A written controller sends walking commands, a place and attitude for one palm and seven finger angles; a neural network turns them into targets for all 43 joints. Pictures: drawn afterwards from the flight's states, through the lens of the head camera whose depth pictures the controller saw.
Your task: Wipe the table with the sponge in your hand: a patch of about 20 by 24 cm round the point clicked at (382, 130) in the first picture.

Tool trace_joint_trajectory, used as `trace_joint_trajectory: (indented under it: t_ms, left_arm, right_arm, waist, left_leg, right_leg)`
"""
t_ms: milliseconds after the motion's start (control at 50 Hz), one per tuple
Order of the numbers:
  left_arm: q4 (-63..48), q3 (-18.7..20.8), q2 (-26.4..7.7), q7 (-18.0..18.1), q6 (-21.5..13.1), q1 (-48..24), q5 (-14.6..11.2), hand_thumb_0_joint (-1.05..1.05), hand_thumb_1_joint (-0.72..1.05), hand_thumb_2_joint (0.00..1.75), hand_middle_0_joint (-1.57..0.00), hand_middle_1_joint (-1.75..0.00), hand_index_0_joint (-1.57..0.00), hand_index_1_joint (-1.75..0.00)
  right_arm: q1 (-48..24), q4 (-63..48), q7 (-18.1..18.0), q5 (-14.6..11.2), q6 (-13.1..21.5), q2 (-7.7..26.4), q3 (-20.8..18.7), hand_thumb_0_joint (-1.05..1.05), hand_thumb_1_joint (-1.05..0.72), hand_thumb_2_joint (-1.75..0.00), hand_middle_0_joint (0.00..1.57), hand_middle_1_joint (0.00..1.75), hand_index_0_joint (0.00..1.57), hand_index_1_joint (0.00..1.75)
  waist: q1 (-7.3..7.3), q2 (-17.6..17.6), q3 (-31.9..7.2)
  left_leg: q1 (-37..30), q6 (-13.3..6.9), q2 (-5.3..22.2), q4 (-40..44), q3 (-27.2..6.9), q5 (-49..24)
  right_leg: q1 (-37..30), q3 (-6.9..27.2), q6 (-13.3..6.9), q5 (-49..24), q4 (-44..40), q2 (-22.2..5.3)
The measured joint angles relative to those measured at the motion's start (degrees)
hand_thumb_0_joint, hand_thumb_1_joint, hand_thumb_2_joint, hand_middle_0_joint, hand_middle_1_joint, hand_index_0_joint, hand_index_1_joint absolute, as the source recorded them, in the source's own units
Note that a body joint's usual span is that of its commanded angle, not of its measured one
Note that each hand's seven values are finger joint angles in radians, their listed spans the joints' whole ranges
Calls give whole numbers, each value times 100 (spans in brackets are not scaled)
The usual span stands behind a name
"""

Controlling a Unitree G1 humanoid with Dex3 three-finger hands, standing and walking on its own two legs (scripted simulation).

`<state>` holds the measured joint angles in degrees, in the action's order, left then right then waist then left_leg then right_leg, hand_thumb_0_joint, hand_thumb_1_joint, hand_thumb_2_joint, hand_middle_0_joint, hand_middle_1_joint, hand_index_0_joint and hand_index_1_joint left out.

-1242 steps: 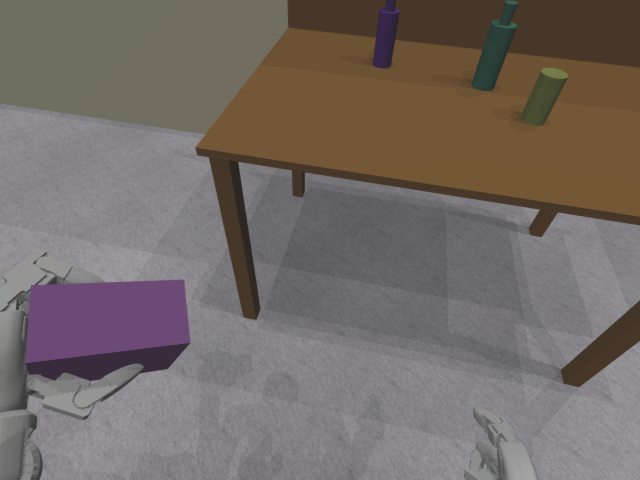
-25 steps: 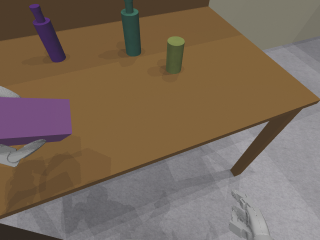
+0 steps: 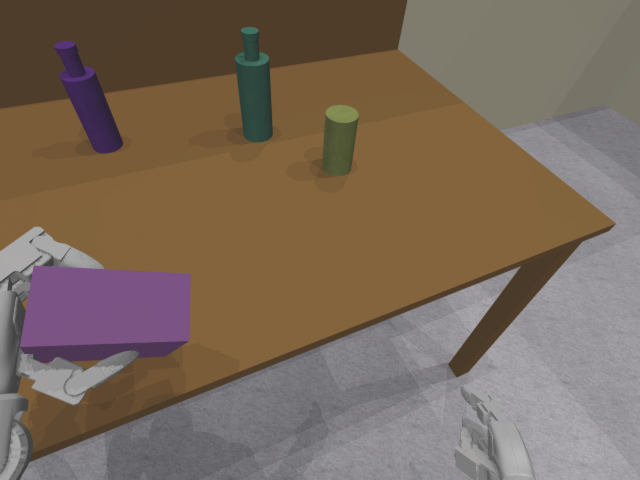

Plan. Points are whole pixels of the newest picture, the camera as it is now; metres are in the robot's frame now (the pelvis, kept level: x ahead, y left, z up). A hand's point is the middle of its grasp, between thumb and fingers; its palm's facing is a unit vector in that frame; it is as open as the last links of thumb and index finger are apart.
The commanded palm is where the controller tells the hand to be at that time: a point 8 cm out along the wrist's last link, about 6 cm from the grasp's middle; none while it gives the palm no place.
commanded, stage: come to a stop and stand still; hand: left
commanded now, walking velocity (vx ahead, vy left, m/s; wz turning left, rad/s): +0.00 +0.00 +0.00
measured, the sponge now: (133, 318) +0.23 +0.21 +0.14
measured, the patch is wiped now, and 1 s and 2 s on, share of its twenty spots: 0.00 0.00 0.00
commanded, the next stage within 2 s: look again from close up in 0.66 s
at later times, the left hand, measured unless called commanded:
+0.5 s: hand (30, 334) +0.20 +0.28 +0.16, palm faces +0.43 -0.84 -0.34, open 10.4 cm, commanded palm +0.14 +0.30 +0.18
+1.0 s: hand (37, 330) +0.20 +0.27 +0.16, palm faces +0.38 -0.85 -0.36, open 10.4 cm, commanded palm +0.15 +0.30 +0.18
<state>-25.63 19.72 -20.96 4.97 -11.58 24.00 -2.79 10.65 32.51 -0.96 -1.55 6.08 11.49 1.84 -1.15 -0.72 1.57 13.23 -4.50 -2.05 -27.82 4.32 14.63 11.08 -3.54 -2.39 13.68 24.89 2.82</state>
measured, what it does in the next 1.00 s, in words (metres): stands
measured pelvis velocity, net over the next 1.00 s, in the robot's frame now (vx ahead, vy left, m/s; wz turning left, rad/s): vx -0.01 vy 0.02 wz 0.01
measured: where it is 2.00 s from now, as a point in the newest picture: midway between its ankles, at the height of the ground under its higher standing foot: outside the picture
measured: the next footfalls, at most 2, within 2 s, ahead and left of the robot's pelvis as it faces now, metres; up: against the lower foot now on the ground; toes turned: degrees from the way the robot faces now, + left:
none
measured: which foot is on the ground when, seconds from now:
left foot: down 0.00-1.00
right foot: down 0.00-1.00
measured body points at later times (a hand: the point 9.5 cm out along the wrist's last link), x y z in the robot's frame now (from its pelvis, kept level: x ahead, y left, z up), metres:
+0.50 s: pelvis -0.02 +0.02 +0.00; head -0.01 +0.04 +0.45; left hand +0.17 +0.32 +0.18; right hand +0.15 -0.20 -0.07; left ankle +0.00 +0.06 -0.74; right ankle +0.00 -0.09 -0.74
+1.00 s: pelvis -0.01 +0.02 +0.00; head +0.00 +0.05 +0.45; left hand +0.18 +0.32 +0.18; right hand +0.18 -0.19 -0.06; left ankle +0.00 +0.06 -0.74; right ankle +0.00 -0.09 -0.74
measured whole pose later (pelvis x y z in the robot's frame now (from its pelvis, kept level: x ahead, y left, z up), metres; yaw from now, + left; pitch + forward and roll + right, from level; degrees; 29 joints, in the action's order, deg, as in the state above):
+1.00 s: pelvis -0.01 +0.02 +0.00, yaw +0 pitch -1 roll -2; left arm -26.3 19.7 -21.2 5.2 -11.9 23.8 -2.2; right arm 11.2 32.6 -1.4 -0.7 6.7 11.2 1.6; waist -2.0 -1.5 3.0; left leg 12.1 -5.8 -3.9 -25.2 4.6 12.4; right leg 10.5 -3.3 -0.7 12.0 23.7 1.0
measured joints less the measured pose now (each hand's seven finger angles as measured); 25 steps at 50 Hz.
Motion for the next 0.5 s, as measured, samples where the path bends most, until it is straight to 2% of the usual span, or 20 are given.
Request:
trace_joint_trajectory:
  t_ms: [20,40,80,140,200,240,300,360,420,500]
  left_arm:
    - [86,39,-163,-129,30,-273,245,-1,-53,101,-70,-134,-73,-133]
    - [343,133,-405,-239,-109,-684,343,-1,-53,101,-70,-134,-73,-133]
    - [820,365,-579,-239,-247,-1230,219,-1,-53,101,-70,-134,-73,-133]
    - [667,544,-320,-74,-117,-1078,28,-1,-53,101,-70,-134,-73,-133]
    - [88,301,-67,-47,-168,-363,-27,-1,-53,101,-70,-134,-73,-133]
    - [-134,81,-27,-103,-230,29,-27,-1,-53,101,-70,-134,-73,-133]
    - [-83,-39,-113,-156,-258,216,2,-1,-53,101,-70,-134,-73,-133]
    - [215,46,-162,-114,-195,20,39,-1,-53,101,-70,-134,-73,-133]
    - [378,144,-60,-15,-118,-212,68,-1,-53,101,-70,-134,-73,-133]
    - [275,78,135,76,-112,-302,118,-1,-53,101,-70,-134,-73,-133]
  right_arm:
    - [56,-56,-10,74,91,-20,-45,2,-90,-89,20,30,20,30]
    - [77,-47,-17,112,190,-46,-54,2,-90,-89,20,30,20,30]
    - [3,-33,64,94,265,-54,-27,2,-90,-89,20,30,20,30]
    - [-69,-167,233,71,318,-16,-62,2,-90,-89,20,30,20,30]
    - [-10,-212,274,57,328,4,-89,2,-90,-89,20,30,20,30]
    - [86,-178,219,52,288,-9,-90,1,-90,-89,20,30,20,30]
    - [234,-70,85,50,201,-35,-62,2,-90,-89,20,30,20,30]
    - [340,37,-3,46,153,-38,-37,2,-90,-89,20,30,20,30]
    - [361,120,-23,49,182,-20,-7,2,-90,-89,20,30,20,30]
    - [310,162,3,74,258,-7,6,2,-90,-89,20,30,20,30]
  waist:
    - [-101,-15,29]
    - [-192,-77,57]
    - [-271,-123,141]
    - [-137,-18,224]
    - [-8,57,192]
    - [22,50,148]
    - [-19,-7,101]
    - [-98,-45,100]
    - [-155,-56,123]
    - [-148,-55,115]
  left_leg:
    - [59,-5,14,-41,-19,-4]
    - [137,-7,2,-54,-39,-32]
    - [194,-8,-9,-16,-14,-115]
    - [197,-52,-51,-11,79,-148]
    - [179,-112,-99,-10,139,-135]
    - [147,-121,-129,7,137,-135]
    - [101,-121,-159,46,99,-156]
    - [66,-125,-173,79,47,-191]
    - [23,-128,-170,116,33,-217]
    - [-19,-128,-150,159,37,-231]
  right_leg:
    - [27,-22,18,-18,-9,12]
    - [109,-48,12,-32,23,-2]
    - [205,-31,-13,-81,52,-17]
    - [287,54,29,-82,177,-66]
    - [317,113,93,-43,263,-117]
    - [295,113,117,-23,279,-147]
    - [240,76,128,-23,254,-174]
    - [180,24,126,-50,201,-186]
    - [121,11,127,-91,133,-180]
    - [48,20,133,-151,14,-156]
